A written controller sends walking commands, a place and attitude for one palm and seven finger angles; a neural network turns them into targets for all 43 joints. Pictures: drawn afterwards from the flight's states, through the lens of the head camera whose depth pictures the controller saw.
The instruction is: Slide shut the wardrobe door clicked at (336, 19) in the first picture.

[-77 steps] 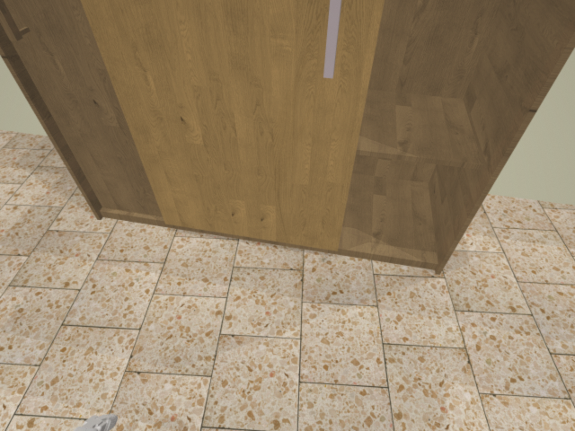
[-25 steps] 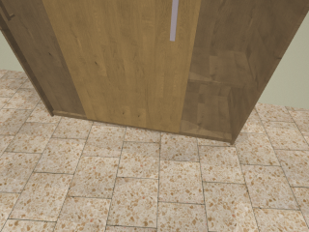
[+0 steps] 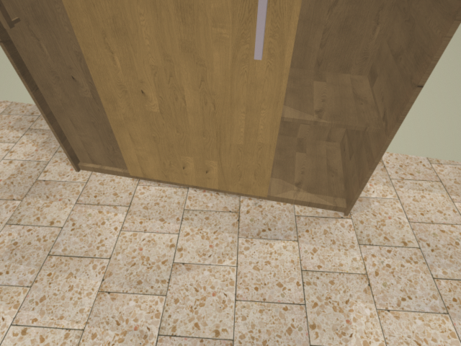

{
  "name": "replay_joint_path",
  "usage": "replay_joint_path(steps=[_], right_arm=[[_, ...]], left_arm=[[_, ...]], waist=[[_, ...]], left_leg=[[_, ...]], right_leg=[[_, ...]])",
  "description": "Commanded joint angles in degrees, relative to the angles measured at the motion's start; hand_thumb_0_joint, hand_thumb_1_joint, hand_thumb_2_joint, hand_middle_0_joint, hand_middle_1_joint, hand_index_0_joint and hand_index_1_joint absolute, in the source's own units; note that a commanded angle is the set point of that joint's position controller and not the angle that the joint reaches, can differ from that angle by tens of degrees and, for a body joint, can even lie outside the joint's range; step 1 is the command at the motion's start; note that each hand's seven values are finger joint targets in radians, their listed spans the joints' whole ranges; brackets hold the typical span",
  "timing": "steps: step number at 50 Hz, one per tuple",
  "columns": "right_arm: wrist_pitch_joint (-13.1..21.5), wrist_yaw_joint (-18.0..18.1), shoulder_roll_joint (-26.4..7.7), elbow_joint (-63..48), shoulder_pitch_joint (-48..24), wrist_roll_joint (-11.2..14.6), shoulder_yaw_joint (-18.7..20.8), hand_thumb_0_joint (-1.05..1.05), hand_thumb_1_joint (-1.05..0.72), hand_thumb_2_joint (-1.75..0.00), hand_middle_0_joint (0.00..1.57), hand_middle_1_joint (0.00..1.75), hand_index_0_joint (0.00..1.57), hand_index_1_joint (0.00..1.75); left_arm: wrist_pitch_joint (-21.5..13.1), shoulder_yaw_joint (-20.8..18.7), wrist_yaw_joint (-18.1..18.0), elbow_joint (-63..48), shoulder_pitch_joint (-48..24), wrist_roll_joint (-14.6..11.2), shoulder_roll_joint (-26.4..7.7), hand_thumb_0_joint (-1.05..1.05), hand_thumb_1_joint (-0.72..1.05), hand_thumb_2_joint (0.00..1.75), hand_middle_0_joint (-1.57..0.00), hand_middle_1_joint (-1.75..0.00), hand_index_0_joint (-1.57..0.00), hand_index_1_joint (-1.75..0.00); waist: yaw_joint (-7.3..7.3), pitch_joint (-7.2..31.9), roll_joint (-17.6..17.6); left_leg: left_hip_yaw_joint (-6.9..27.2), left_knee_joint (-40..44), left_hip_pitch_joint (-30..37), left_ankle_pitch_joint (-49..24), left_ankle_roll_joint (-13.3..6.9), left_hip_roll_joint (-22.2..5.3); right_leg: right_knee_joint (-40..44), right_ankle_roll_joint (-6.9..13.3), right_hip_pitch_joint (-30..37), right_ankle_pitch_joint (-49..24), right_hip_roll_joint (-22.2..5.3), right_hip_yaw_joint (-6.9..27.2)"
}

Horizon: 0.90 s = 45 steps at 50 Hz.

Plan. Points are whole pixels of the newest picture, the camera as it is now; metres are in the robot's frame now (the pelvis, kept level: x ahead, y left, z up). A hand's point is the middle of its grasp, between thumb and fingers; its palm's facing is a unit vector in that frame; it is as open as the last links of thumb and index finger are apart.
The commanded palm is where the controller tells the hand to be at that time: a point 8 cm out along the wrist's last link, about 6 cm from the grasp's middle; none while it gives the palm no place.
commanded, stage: turn to face it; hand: left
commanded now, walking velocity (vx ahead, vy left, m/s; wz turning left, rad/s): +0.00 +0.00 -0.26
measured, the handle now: (262, 15) +0.95 -0.03 +0.18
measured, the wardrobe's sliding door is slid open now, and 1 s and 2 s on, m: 0.42 0.42 0.42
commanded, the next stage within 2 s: take the last steps up to it in 0.20 s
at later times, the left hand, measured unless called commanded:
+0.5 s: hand out of the picture +0.07 +0.20 -0.18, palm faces -0.10 -0.97 -0.23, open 7.4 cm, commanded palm none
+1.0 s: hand out of the picture +0.07 +0.14 -0.19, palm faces -0.02 -0.99 -0.13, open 7.4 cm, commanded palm none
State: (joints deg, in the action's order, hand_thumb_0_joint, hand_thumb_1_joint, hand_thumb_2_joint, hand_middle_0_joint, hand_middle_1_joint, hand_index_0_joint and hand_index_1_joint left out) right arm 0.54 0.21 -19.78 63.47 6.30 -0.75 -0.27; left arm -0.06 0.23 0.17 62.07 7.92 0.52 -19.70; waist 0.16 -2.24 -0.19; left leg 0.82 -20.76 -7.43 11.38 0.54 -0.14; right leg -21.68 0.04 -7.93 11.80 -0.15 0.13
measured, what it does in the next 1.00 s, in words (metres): walks ahead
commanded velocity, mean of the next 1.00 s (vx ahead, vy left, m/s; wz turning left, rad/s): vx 0.22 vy -0.03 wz -0.13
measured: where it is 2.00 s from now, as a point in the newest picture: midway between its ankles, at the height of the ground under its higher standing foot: (252, 294)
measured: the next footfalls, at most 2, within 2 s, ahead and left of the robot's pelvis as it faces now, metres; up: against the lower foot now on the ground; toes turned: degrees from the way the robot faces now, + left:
left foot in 1.02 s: +0.33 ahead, +0.06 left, +0.00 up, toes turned +0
right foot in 1.62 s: +0.50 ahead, -0.19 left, +0.00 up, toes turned -19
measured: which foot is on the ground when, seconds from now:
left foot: down 0.00-0.60, up 0.62-1.00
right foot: down 0.00-1.00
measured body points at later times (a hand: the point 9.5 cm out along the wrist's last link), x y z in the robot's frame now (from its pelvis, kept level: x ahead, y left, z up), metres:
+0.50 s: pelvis +0.02 -0.01 -0.01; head +0.01 -0.01 +0.44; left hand +0.07 +0.25 -0.16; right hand +0.02 -0.26 -0.16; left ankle +0.00 +0.13 -0.75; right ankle +0.00 -0.12 -0.74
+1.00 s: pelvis +0.18 -0.02 -0.02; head +0.21 +0.00 +0.42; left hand +0.07 +0.19 -0.17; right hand +0.26 -0.25 -0.16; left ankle +0.29 +0.06 -0.74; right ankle +0.01 -0.11 -0.75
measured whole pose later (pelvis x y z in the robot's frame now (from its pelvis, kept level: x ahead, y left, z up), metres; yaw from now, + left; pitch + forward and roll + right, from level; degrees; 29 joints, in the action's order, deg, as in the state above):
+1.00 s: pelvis +0.18 -0.02 -0.02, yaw -8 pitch +0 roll -2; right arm 2.1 -0.6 -8.5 58.5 6.5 -1.1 2.0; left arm -3.1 -1.2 -1.4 67.2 30.0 1.3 -6.5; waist 2.8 -3.1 0.9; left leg -7.6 -37.5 -26.6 12.7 -1.3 -3.5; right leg -23.1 0.7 3.4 25.9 1.6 -0.6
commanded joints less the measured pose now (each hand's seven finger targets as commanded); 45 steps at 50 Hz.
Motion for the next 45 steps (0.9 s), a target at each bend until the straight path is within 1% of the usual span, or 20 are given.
replay_joint_path(steps=[1, 6, 15, 16, 19, 20, 22, 24, 26, 28, 29, 30, 31, 32, 34, 35, 37, 39, 43, 45], right_arm=[[1.47, 0.60, -11.61, -3.60, -2.53, 0.25, 2.38, 0.00, -0.90, -0.90, 0.20, 0.30, 0.20, 0.30], [1.44, 0.92, -11.20, -3.76, -1.63, 0.25, 2.59, 0.00, -0.90, -0.90, 0.20, 0.30, 0.20, 0.30], [0.08, 1.20, -4.44, -4.68, 2.39, 0.16, 2.12, 0.00, -0.90, -0.90, 0.20, 0.30, 0.20, 0.30], [-0.05, 1.13, -4.15, -4.62, 2.71, 0.01, 1.97, 0.00, -0.90, -0.90, 0.20, 0.30, 0.20, 0.30], [-0.33, 0.60, -4.71, -4.74, 3.74, -0.58, 2.59, 0.00, -0.90, -0.90, 0.20, 0.30, 0.20, 0.30], [-0.35, 0.54, -5.11, -4.94, 4.32, -0.68, 2.85, 0.00, -0.90, -0.90, 0.20, 0.30, 0.20, 0.30], [-0.22, 0.53, -6.06, -5.20, 5.66, -0.72, 3.63, 0.00, -0.90, -0.90, 0.20, 0.30, 0.20, 0.30], [0.36, 0.66, -7.18, -5.19, 7.36, -0.51, 4.55, 0.00, -0.90, -0.90, 0.20, 0.30, 0.20, 0.30], [0.90, 0.70, -5.95, -4.84, 8.50, -0.66, 4.84, 0.00, -0.90, -0.90, 0.20, 0.30, 0.20, 0.30], [0.96, 0.71, -3.57, -4.72, 7.71, -0.64, 4.35, 0.00, -0.90, -0.90, 0.20, 0.30, 0.20, 0.30], [1.09, 0.62, -0.41, -5.13, 7.66, -0.36, 3.77, 0.00, -0.90, -0.90, 0.20, 0.30, 0.20, 0.30], [1.60, 0.30, 4.03, -7.67, 5.25, 0.04, 2.64, 0.00, -0.90, -0.90, 0.20, 0.30, 0.20, 0.30], [1.87, 0.20, 2.01, -8.94, 1.18, -0.48, 3.05, 0.00, -0.90, -0.90, 0.20, 0.30, 0.20, 0.30], [1.98, 0.06, 2.17, -8.35, 2.19, -0.44, 3.43, 0.00, -0.90, -0.90, 0.20, 0.30, 0.20, 0.30], [1.97, -0.15, 3.86, -6.98, 3.18, -0.53, 3.46, 0.00, -0.90, -0.90, 0.20, 0.30, 0.20, 0.30], [1.84, -0.31, 4.67, -6.50, 3.83, -0.66, 3.41, 0.00, -0.90, -0.90, 0.20, 0.30, 0.20, 0.30], [1.27, -0.61, 6.23, -6.18, 4.78, -0.61, 3.54, 0.00, -0.90, -0.90, 0.20, 0.30, 0.20, 0.30], [1.12, -0.90, 6.89, -6.64, 3.45, -0.40, 3.54, 0.00, -0.90, -0.90, 0.20, 0.30, 0.20, 0.30], [1.65, -1.39, 8.17, -8.27, -1.47, -0.12, 3.31, 0.00, -0.90, -0.90, 0.20, 0.30, 0.20, 0.30], [2.09, -1.49, 8.60, -8.91, -2.66, 0.05, 3.02, 0.00, -0.90, -0.90, 0.20, 0.30, 0.20, 0.30]], left_arm=[[-1.57, -2.45, -0.76, -3.65, -2.49, 0.09, -11.73, 0.00, 0.90, 0.90, -0.20, -0.30, -0.20, -0.30], [-1.06, -2.72, -0.69, -4.22, -2.55, 0.15, -11.33, 0.00, 0.90, 0.90, -0.20, -0.30, -0.20, -0.30], [0.71, -2.06, -1.05, -5.03, 1.85, 0.31, -5.64, 0.00, 0.90, 0.90, -0.20, -0.30, -0.20, -0.30], [0.76, -2.00, -0.90, -4.88, 2.69, 0.27, -5.18, 0.00, 0.90, 0.90, -0.20, -0.30, -0.20, -0.30], [1.22, -2.44, 0.04, -5.56, 4.05, 0.73, -4.30, 0.00, 0.90, 0.90, -0.20, -0.30, -0.20, -0.30], [1.30, -2.74, 0.34, -6.01, 4.35, 0.85, -4.06, 0.00, 0.90, 0.90, -0.20, -0.30, -0.20, -0.30], [0.97, -3.12, 0.77, -6.72, 5.86, 0.96, -2.57, 0.00, 0.90, 0.90, -0.20, -0.30, -0.20, -0.30], [0.43, -3.21, 1.16, -7.06, 6.74, 1.01, 0.23, 0.00, 0.90, 0.90, -0.20, -0.30, -0.20, -0.30], [-0.05, -3.26, 1.48, -7.34, 7.00, 1.07, 2.18, 0.00, 0.90, 0.90, -0.20, -0.30, -0.20, -0.30], [-0.97, -3.56, 1.44, -5.04, 13.24, 1.08, 2.77, 0.00, 0.90, 0.90, -0.20, -0.30, -0.20, -0.30], [-1.76, -4.14, 0.87, -3.53, 17.52, 1.26, 0.71, 0.00, 0.90, 0.90, -0.20, -0.30, -0.20, -0.30], [-2.38, -5.47, -0.16, -1.36, 24.23, 1.25, -4.83, 0.00, 0.90, 0.90, -0.20, -0.30, -0.20, -0.30], [-2.52, -5.08, -0.90, -0.26, 28.13, 0.43, -4.34, 0.00, 0.90, 0.90, -0.20, -0.30, -0.20, -0.30], [-2.97, -4.71, -1.13, -0.14, 25.81, 0.50, -2.56, 0.00, 0.90, 0.90, -0.20, -0.30, -0.20, -0.30], [-3.16, -3.78, -1.42, -0.71, 22.11, 0.66, 1.00, 0.00, 0.90, 0.90, -0.20, -0.30, -0.20, -0.30], [-3.53, -3.54, -1.43, -0.98, 21.27, 0.79, 2.04, 0.00, 0.90, 0.90, -0.20, -0.30, -0.20, -0.30], [-3.99, -3.17, -1.44, -0.63, 21.23, 0.80, 3.04, 0.00, 0.90, 0.90, -0.20, -0.30, -0.20, -0.30], [-4.35, -2.90, -1.69, 0.33, 22.41, 0.95, 3.95, 0.00, 0.90, 0.90, -0.20, -0.30, -0.20, -0.30], [-4.41, -2.80, -2.12, 2.61, 25.33, 1.13, 4.52, 0.00, 0.90, 0.90, -0.20, -0.30, -0.20, -0.30], [-4.27, -2.93, -2.26, 3.06, 24.80, 1.15, 4.54, 0.00, 0.90, 0.90, -0.20, -0.30, -0.20, -0.30]], waist=[[-0.10, 4.02, 0.15], [-0.25, 4.26, 0.16], [-0.45, 4.10, 0.67], [-0.41, 4.60, 1.33], [-0.13, 0.37, 0.33], [-0.25, -2.27, -1.34], [-0.32, -4.86, -5.08], [-0.57, -5.03, -8.72], [-0.63, -4.76, -8.83], [2.36, -2.93, -4.36], [3.96, -2.71, 4.42], [6.20, -2.27, 20.13], [7.48, -2.60, 13.54], [5.39, -3.91, 13.19], [2.92, -5.21, 4.48], [2.02, -4.69, 2.60], [0.79, -4.05, 3.31], [0.66, -3.95, 4.94], [2.30, -3.58, 6.38], [2.08, -4.17, 7.75]], left_leg=[[5.25, 3.26, 0.92, -8.02, -1.82, -6.48], [3.85, 2.00, 1.46, -8.94, -1.65, -7.04], [0.72, -2.20, 0.04, -6.76, -0.72, -7.11], [0.59, -2.10, 0.28, -2.07, -0.62, -7.19], [3.03, 1.27, -3.32, 19.62, -1.90, -8.04], [4.61, 2.87, -4.86, 24.47, -2.65, -8.90], [9.16, 6.24, -5.71, 30.21, -5.07, -12.39], [14.00, 9.14, -5.49, 30.19, -8.49, -18.09], [11.53, 7.84, -4.82, 23.12, -9.05, -18.44], [3.71, -2.81, -10.00, 16.82, -5.59, -13.58], [-2.23, -15.81, -18.92, 15.26, -2.47, -8.29], [-9.77, -31.58, -32.50, 21.34, 0.31, -1.49], [-3.77, -39.18, -33.74, 22.18, -0.42, -3.20], [-1.64, -42.72, -33.95, 17.25, -0.87, -4.74], [-2.05, -44.70, -33.35, 12.55, -0.39, -6.53], [-2.76, -44.13, -32.21, 10.44, 0.12, -6.70], [-4.21, -42.03, -30.56, 6.87, 0.86, -6.54], [-5.13, -38.51, -30.31, 4.80, 1.15, -6.37], [-7.26, -29.34, -29.87, 3.49, 0.42, -5.26], [-8.15, -23.17, -25.89, 2.96, -0.41, -4.59]], right_leg=[[3.91, 1.74, -0.10, -7.33, -6.64, 6.34], [2.27, 1.81, -0.67, -10.65, -6.17, 6.86], [-1.47, 1.44, -4.16, -12.61, -5.62, 9.03], [-0.96, 1.36, -4.41, -7.30, -5.11, 9.23], [-0.70, 1.81, -9.36, 17.27, -2.29, 9.35], [-2.01, 1.89, -11.67, 20.28, -1.25, 8.70], [-8.52, 1.64, -15.18, 19.45, 1.19, 5.67], [-18.29, 1.05, -16.03, 12.75, 1.97, 0.11], [-17.74, 0.71, -15.00, 12.27, 0.16, -1.49], [-6.98, 1.28, -3.81, 8.82, 0.34, -2.00], [-0.09, 3.99, 4.67, 11.48, -4.97, 8.82], [9.12, 9.28, 12.14, 9.95, -18.12, 28.75], [10.27, 11.94, 10.56, 4.44, -21.03, 32.20], [9.94, 11.87, 8.72, 1.54, -18.92, 28.87], [8.53, 12.69, 6.32, -2.95, -17.49, 22.55], [8.51, 12.34, 5.37, -6.10, -16.27, 19.38], [8.90, 11.16, 3.96, -11.08, -13.92, 13.61], [9.28, 10.77, 4.49, -15.87, -12.94, 11.34], [8.01, 9.97, 8.69, -22.55, -12.12, 9.00], [7.11, 8.75, 7.51, -25.27, -11.50, 7.02]])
